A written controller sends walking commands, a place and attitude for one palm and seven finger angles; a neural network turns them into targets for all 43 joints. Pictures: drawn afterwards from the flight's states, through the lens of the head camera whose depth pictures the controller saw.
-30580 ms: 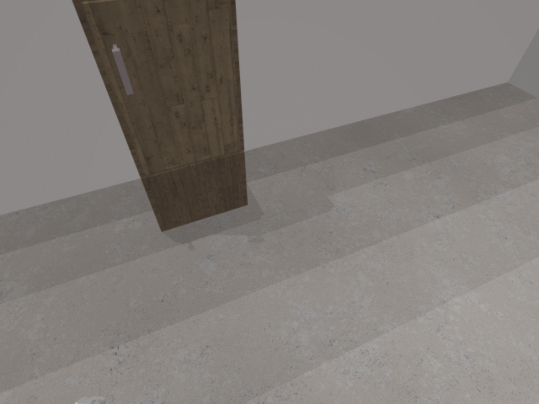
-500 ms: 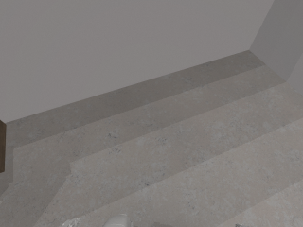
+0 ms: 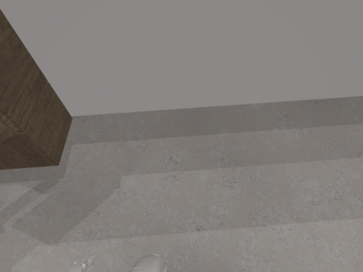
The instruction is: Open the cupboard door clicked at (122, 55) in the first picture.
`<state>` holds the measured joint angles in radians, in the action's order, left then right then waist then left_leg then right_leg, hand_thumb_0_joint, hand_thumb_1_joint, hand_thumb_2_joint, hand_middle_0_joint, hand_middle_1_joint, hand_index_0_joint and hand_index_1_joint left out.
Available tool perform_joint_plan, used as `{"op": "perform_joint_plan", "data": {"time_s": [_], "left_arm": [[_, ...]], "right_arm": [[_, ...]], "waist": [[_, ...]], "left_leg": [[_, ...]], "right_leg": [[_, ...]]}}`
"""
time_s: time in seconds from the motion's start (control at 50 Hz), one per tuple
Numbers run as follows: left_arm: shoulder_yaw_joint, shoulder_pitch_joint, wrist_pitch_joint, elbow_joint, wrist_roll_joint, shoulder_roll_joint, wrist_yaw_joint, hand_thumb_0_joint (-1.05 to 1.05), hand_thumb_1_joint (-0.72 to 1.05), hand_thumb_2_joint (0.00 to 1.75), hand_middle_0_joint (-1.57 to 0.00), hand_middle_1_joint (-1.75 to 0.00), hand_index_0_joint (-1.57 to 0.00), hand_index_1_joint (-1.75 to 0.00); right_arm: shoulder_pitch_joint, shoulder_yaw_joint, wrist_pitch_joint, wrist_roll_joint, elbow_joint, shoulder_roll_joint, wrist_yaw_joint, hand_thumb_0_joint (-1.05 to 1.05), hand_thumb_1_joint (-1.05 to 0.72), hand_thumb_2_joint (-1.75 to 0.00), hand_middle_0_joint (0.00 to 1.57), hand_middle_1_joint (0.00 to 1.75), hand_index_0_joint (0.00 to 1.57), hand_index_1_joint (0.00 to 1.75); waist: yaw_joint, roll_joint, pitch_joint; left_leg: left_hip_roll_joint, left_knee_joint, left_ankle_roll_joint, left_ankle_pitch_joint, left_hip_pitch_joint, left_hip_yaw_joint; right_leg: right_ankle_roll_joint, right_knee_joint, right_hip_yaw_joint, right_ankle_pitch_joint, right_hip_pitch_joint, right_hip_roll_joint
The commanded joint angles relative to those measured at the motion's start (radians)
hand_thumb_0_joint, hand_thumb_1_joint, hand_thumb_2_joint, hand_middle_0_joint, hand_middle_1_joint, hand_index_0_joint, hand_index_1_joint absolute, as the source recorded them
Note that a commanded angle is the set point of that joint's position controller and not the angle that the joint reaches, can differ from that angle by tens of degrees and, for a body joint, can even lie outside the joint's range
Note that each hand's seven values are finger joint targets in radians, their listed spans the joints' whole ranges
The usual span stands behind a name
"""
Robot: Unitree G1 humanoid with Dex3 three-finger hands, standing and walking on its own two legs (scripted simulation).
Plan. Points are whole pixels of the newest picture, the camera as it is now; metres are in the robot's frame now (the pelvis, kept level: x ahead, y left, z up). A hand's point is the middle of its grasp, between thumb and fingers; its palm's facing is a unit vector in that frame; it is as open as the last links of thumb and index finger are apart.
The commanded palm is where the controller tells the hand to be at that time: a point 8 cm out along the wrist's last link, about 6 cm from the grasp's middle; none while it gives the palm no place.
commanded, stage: turn to face it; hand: left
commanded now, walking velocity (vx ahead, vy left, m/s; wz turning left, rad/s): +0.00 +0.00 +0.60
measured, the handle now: out of the picture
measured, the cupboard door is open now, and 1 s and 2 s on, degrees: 43 43 43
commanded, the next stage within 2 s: take the last steps up to it in 1.32 s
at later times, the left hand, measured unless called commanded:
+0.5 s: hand out of the picture +0.05 +0.21 -0.15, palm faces +0.32 -0.90 -0.31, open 7.4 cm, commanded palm none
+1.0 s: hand out of the picture -0.01 +0.20 -0.15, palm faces +0.60 -0.75 -0.28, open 7.4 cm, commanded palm none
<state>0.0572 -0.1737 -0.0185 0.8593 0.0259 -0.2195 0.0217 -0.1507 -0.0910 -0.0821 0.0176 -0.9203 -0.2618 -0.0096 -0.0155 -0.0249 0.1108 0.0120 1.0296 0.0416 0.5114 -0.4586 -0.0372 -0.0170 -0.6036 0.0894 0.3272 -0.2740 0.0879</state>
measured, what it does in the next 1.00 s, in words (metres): steps on the spot, turning left: left foot, then right foot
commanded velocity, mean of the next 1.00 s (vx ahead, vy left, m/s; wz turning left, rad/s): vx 0.00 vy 0.00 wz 0.58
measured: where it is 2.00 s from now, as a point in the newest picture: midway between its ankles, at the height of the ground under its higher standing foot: outside the picture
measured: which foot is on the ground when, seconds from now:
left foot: up 0.00-0.16, down 0.18-0.44, up 0.46-0.72, down 0.74-1.00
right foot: down 0.00-0.16, up 0.18-0.42, down 0.44-0.72, up 0.74-1.00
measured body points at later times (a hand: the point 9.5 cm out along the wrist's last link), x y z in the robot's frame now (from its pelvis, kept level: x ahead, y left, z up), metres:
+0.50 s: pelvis +0.02 -0.03 +0.00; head +0.07 -0.03 +0.44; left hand +0.04 +0.26 -0.13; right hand +0.18 -0.25 -0.15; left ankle -0.02 +0.11 -0.70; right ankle +0.06 -0.14 -0.73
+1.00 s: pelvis +0.04 -0.03 +0.00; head +0.08 -0.01 +0.45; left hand -0.04 +0.24 -0.13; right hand +0.26 -0.19 -0.14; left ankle -0.02 +0.09 -0.73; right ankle +0.12 -0.14 -0.71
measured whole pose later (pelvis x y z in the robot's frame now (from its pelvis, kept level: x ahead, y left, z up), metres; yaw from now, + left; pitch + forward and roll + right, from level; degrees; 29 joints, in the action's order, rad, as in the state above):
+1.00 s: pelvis +0.04 -0.03 +0.00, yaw +37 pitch +1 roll +0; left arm 0.07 -0.16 -0.04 0.88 0.01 -0.25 0.01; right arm -0.16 -0.06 -0.05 0.03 -0.91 -0.22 0.00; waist 0.00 -0.01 0.09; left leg 0.01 0.57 0.02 0.26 -0.32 -0.09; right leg -0.07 -0.71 0.04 0.40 -0.34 0.05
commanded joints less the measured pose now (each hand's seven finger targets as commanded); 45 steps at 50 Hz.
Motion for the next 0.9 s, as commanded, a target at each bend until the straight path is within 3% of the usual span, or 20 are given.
{"op": "perform_joint_plan", "data": {"time_s": [0.0,0.1,0.12,0.14,0.16,0.18,0.26,0.36,0.38,0.4,0.42,0.46,0.52,0.6,0.66,0.68,0.7,0.72,0.8,0.88], "left_arm": [[0.044,-0.029,0.021,-0.052,0.005,-0.185,0.014,0.00,0.90,0.90,-0.20,-0.30,-0.20,-0.30],[0.056,-0.067,0.016,-0.021,-0.007,-0.219,0.001,0.00,0.90,0.90,-0.20,-0.30,-0.20,-0.30],[0.056,-0.057,0.010,-0.035,-0.016,-0.197,-0.003,0.00,0.90,0.90,-0.20,-0.30,-0.20,-0.30],[0.040,-0.053,0.003,-0.074,-0.023,-0.126,-0.010,0.00,0.90,0.90,-0.20,-0.30,-0.20,-0.30],[0.026,0.021,-0.003,-0.109,-0.013,-0.124,-0.006,0.00,0.90,0.90,-0.20,-0.30,-0.20,-0.30],[0.030,0.061,-0.007,-0.116,-0.011,-0.130,-0.001,0.00,0.90,0.90,-0.20,-0.30,-0.20,-0.30],[0.030,0.037,-0.012,-0.063,-0.018,-0.110,-0.011,0.00,0.90,0.90,-0.20,-0.30,-0.20,-0.30],[0.034,-0.081,-0.002,-0.033,-0.021,-0.112,-0.012,0.00,0.90,0.90,-0.20,-0.30,-0.20,-0.30],[0.044,-0.125,0.006,-0.025,-0.016,-0.143,-0.006,0.00,0.90,0.90,-0.20,-0.30,-0.20,-0.30],[0.063,-0.146,0.015,-0.029,0.001,-0.236,0.004,0.00,0.90,0.90,-0.20,-0.30,-0.20,-0.30],[0.063,-0.122,0.013,-0.043,0.003,-0.280,0.004,0.00,0.90,0.90,-0.20,-0.30,-0.20,-0.30],[0.045,-0.044,0.019,-0.061,-0.003,-0.200,0.011,0.00,0.90,0.90,-0.20,-0.30,-0.20,-0.30],[0.035,-0.018,0.023,-0.063,0.001,-0.165,0.014,0.00,0.90,0.90,-0.20,-0.30,-0.20,-0.30],[0.051,-0.102,0.024,-0.019,0.002,-0.212,0.007,0.00,0.90,0.90,-0.20,-0.30,-0.20,-0.30],[0.056,-0.082,0.018,-0.019,-0.011,-0.221,0.000,0.00,0.90,0.90,-0.20,-0.30,-0.20,-0.30],[0.055,-0.067,0.013,-0.033,-0.017,-0.200,-0.005,0.00,0.90,0.90,-0.20,-0.30,-0.20,-0.30],[0.039,-0.058,0.009,-0.070,-0.022,-0.133,-0.011,0.00,0.90,0.90,-0.20,-0.30,-0.20,-0.30],[0.025,0.020,0.000,-0.108,-0.014,-0.120,-0.006,0.00,0.90,0.90,-0.20,-0.30,-0.20,-0.30],[0.032,0.035,-0.013,-0.059,-0.012,-0.120,-0.009,0.00,0.90,0.90,-0.20,-0.30,-0.20,-0.30],[0.026,0.017,-0.013,-0.046,-0.019,-0.101,-0.014,0.00,0.90,0.90,-0.20,-0.30,-0.20,-0.30]], "right_arm": [[0.082,0.003,0.030,-0.009,0.112,-0.029,-0.020,0.00,-0.90,-0.90,0.20,0.30,0.20,0.30],[0.014,0.010,0.048,-0.007,0.096,-0.046,-0.021,0.00,-0.90,-0.90,0.20,0.30,0.20,0.30],[-0.050,-0.005,0.056,-0.003,0.085,-0.099,-0.018,0.00,-0.90,-0.90,0.20,0.30,0.20,0.30],[-0.119,-0.033,0.062,0.008,0.085,-0.220,-0.011,0.00,-0.90,-0.90,0.20,0.30,0.20,0.30],[-0.179,-0.041,0.054,0.011,0.065,-0.269,0.001,0.00,-0.90,-0.90,0.20,0.30,0.20,0.30],[-0.168,-0.038,0.058,0.015,0.069,-0.255,0.010,0.00,-0.90,-0.90,0.20,0.30,0.20,0.30],[-0.028,-0.016,0.065,0.015,0.089,-0.181,0.028,0.00,-0.90,-0.90,0.20,0.30,0.20,0.30],[0.050,-0.024,0.048,0.008,0.105,-0.181,0.023,0.00,-0.90,-0.90,0.20,0.30,0.20,0.30],[0.067,-0.022,0.044,0.000,0.117,-0.154,0.020,0.00,-0.90,-0.90,0.20,0.30,0.20,0.30],[0.069,-0.015,0.042,-0.009,0.138,-0.093,0.009,0.00,-0.90,-0.90,0.20,0.30,0.20,0.30],[0.075,-0.015,0.042,-0.004,0.151,-0.084,-0.001,0.00,-0.90,-0.90,0.20,0.30,0.20,0.30],[0.079,-0.020,0.032,0.003,0.120,-0.083,-0.006,0.00,-0.90,-0.90,0.20,0.30,0.20,0.30],[0.075,-0.001,0.029,-0.004,0.106,-0.041,-0.018,0.00,-0.90,-0.90,0.20,0.30,0.20,0.30],[0.110,0.016,0.041,-0.011,0.111,-0.009,-0.024,0.00,-0.90,-0.90,0.20,0.30,0.20,0.30],[0.023,0.010,0.048,-0.006,0.093,-0.046,-0.020,0.00,-0.90,-0.90,0.20,0.30,0.20,0.30],[-0.034,-0.004,0.055,-0.002,0.083,-0.102,-0.017,0.00,-0.90,-0.90,0.20,0.30,0.20,0.30],[-0.099,-0.032,0.060,0.006,0.085,-0.205,-0.012,0.00,-0.90,-0.90,0.20,0.30,0.20,0.30],[-0.168,-0.042,0.053,0.009,0.063,-0.263,0.000,0.00,-0.90,-0.90,0.20,0.30,0.20,0.30],[-0.027,-0.015,0.066,0.011,0.085,-0.176,0.028,0.00,-0.90,-0.90,0.20,0.30,0.20,0.30],[-0.013,-0.017,0.061,0.014,0.078,-0.178,0.026,0.00,-0.90,-0.90,0.20,0.30,0.20,0.30]], "waist": [[0.031,0.253,-0.104],[0.011,0.182,-0.155],[-0.028,0.056,-0.193],[-0.059,-0.263,-0.219],[-0.091,-0.235,-0.227],[-0.085,-0.137,-0.200],[-0.015,-0.180,-0.156],[0.044,-0.125,-0.168],[0.070,-0.030,-0.164],[0.082,0.235,-0.138],[0.085,0.337,-0.129],[0.034,0.264,-0.081],[0.022,0.268,-0.096],[0.062,0.229,-0.137],[0.013,0.201,-0.159],[-0.024,0.087,-0.201],[-0.057,-0.215,-0.234],[-0.092,-0.228,-0.224],[-0.014,-0.176,-0.149],[-0.006,-0.131,-0.174]], "left_leg": [[-0.038,-0.076,0.016,0.010,-0.005,0.077],[-0.002,-0.510,-0.005,-0.226,0.218,0.137],[-0.072,-0.604,-0.037,-0.381,0.363,0.048],[-0.358,-0.647,-0.186,-0.720,0.489,-0.352],[-0.457,-0.662,-0.297,-0.790,0.465,-0.439],[-0.408,-0.657,-0.295,-0.654,0.394,-0.420],[-0.253,-0.628,-0.207,-0.713,0.300,-0.240],[-0.182,-0.573,-0.152,-0.509,0.124,-0.232],[-0.120,-0.498,-0.106,-0.367,0.033,-0.204],[0.011,-0.305,-0.029,-0.102,-0.149,-0.065],[0.038,-0.037,-0.006,0.103,-0.130,0.011],[-0.023,0.187,-0.007,0.016,-0.138,-0.017],[-0.046,0.018,0.018,-0.003,-0.066,0.052],[-0.004,-0.283,0.011,-0.042,0.032,0.141],[0.002,-0.516,-0.012,-0.248,0.223,0.148],[-0.076,-0.587,-0.051,-0.411,0.377,0.052],[-0.341,-0.619,-0.185,-0.733,0.517,-0.309],[-0.449,-0.653,-0.297,-0.814,0.479,-0.411],[-0.270,-0.661,-0.212,-0.628,0.295,-0.247],[-0.228,-0.640,-0.196,-0.612,0.263,-0.220]], "right_leg": [[0.131,0.223,-0.104,-0.508,0.119,0.254],[0.049,0.041,-0.007,-0.475,0.116,0.237],[-0.002,-0.102,0.042,-0.356,-0.002,0.210],[-0.088,-0.345,0.088,0.184,-0.268,0.060],[-0.076,-0.490,-0.021,0.362,-0.327,0.033],[-0.068,-0.538,-0.060,0.310,-0.324,0.027],[-0.068,-0.415,-0.078,0.181,-0.232,0.003],[-0.048,-0.003,-0.028,0.016,0.085,-0.072],[-0.037,0.180,-0.070,-0.038,0.191,-0.028],[0.045,0.342,-0.346,0.038,0.265,0.211],[0.158,0.409,-0.472,0.025,0.149,0.403],[0.167,0.332,-0.347,-0.146,0.070,0.312],[0.138,0.243,-0.114,-0.485,0.122,0.251],[0.116,0.152,-0.061,-0.639,0.225,0.259],[0.044,0.034,0.016,-0.541,0.132,0.244],[-0.006,-0.099,0.054,-0.419,0.003,0.215],[-0.085,-0.333,0.099,0.114,-0.251,0.074],[-0.077,-0.482,-0.002,0.362,-0.322,0.036],[-0.069,-0.519,-0.094,0.148,-0.275,0.030],[-0.059,-0.260,-0.055,0.154,-0.124,-0.029]]}}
